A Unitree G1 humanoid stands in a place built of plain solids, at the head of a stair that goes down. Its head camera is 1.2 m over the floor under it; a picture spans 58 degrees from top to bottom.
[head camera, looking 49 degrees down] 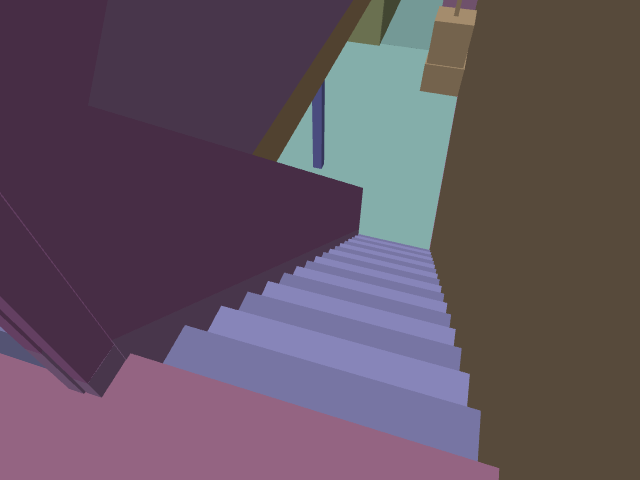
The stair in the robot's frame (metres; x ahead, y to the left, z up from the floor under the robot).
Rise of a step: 0.21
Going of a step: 0.23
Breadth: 1.07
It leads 17 degrees to the right of straight ahead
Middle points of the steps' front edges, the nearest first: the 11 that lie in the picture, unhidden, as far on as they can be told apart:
0.44 0.06 0.00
0.66 -0.01 -0.21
0.87 -0.08 -0.42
1.09 -0.14 -0.63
1.31 -0.21 -0.84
1.52 -0.28 -1.05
1.74 -0.34 -1.26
1.96 -0.41 -1.48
2.18 -0.48 -1.69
2.39 -0.54 -1.90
2.61 -0.61 -2.11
